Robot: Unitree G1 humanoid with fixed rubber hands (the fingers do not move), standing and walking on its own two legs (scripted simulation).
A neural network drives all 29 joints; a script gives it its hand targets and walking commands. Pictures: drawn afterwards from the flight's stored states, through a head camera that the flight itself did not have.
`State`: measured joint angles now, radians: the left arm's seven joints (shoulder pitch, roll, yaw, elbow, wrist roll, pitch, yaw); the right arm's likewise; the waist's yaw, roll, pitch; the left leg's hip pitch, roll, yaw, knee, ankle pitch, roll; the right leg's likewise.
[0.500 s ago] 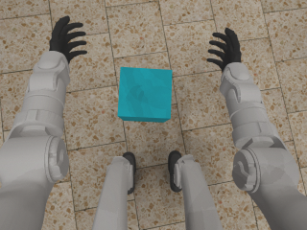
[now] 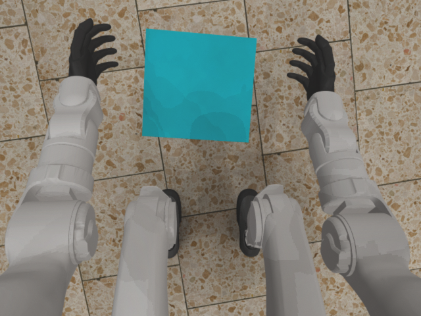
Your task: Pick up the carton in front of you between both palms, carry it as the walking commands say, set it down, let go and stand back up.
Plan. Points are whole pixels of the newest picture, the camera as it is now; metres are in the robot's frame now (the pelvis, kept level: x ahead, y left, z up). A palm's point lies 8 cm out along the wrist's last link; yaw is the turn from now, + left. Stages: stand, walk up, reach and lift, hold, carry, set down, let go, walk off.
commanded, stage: reach and lift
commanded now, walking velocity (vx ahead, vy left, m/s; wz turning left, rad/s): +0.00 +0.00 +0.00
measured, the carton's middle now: (198, 96) +0.48 +0.04 -0.36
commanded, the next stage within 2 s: none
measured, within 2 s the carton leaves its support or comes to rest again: leaves its support in 1.26 s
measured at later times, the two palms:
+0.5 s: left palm (118, 86) +0.49 +0.21 -0.31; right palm (289, 91) +0.49 -0.16 -0.29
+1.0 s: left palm (132, 84) +0.49 +0.18 -0.30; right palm (274, 90) +0.49 -0.12 -0.28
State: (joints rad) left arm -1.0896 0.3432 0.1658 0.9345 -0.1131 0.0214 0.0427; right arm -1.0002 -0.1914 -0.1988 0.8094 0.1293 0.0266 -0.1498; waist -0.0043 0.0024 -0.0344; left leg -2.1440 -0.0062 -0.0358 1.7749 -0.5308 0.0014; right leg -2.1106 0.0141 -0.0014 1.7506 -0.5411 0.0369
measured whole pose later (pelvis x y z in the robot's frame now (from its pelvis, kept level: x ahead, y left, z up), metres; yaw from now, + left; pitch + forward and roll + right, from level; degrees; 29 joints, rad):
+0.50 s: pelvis -0.05 +0.00 -0.12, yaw +0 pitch +36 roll -3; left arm -1.48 0.47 -0.01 1.22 -0.26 0.02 0.06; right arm -1.45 -0.30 -0.09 1.12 0.27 0.03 -0.18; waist -0.02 -0.02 0.41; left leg -2.29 0.00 -0.03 2.17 -0.50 0.01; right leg -2.26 0.04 0.01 2.15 -0.51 0.06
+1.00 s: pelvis -0.04 +0.00 -0.11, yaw +0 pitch +39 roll -3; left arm -1.44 0.38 -0.06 1.21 -0.25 -0.02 0.10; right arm -1.41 -0.20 -0.07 1.16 0.26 -0.02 -0.19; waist -0.02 -0.06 0.30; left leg -2.32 0.00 -0.04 2.16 -0.52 0.00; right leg -2.29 0.04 0.00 2.14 -0.53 0.05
